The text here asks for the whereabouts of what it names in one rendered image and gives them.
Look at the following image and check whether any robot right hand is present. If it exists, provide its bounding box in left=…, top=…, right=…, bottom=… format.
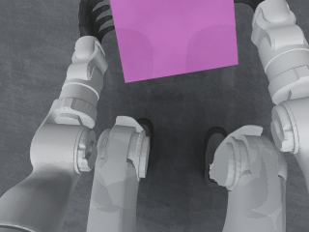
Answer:
left=234, top=0, right=265, bottom=13

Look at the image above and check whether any right robot forearm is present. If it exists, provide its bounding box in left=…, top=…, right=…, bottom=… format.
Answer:
left=251, top=0, right=309, bottom=105

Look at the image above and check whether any carton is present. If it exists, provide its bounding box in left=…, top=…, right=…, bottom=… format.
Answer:
left=110, top=0, right=239, bottom=83

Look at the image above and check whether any right robot foot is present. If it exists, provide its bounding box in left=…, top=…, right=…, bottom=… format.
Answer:
left=203, top=127, right=228, bottom=189

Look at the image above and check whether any robot foot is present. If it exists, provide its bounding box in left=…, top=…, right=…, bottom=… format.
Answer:
left=137, top=118, right=154, bottom=172
left=203, top=127, right=228, bottom=189

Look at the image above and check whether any robot left upper arm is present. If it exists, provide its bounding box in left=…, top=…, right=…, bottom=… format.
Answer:
left=0, top=123, right=98, bottom=232

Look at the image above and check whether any robot right upper arm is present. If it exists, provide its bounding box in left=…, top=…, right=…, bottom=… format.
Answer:
left=270, top=96, right=309, bottom=194

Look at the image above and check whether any left robot forearm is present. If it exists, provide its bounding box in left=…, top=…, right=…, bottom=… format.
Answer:
left=30, top=36, right=108, bottom=165

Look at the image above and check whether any left robot foot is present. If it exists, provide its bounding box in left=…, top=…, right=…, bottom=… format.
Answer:
left=137, top=118, right=154, bottom=172

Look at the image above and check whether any robot left hand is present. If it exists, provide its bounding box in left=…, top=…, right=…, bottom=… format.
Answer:
left=78, top=0, right=115, bottom=44

